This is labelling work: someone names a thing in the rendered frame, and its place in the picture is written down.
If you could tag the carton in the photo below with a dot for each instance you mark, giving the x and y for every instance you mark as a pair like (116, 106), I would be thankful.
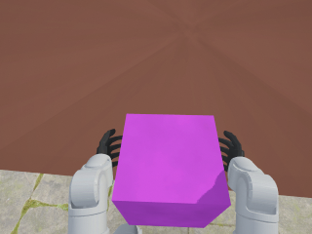
(170, 171)

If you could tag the right robot forearm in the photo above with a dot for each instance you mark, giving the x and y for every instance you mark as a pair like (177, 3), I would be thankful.
(257, 198)

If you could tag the left robot forearm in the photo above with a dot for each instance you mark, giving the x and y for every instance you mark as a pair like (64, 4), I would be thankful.
(88, 197)

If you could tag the right robot hand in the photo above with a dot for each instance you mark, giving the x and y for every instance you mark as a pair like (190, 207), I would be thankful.
(235, 148)

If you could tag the robot left thigh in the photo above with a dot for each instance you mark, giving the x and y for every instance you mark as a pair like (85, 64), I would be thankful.
(126, 228)

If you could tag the left robot hand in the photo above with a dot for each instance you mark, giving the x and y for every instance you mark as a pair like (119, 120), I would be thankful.
(106, 148)

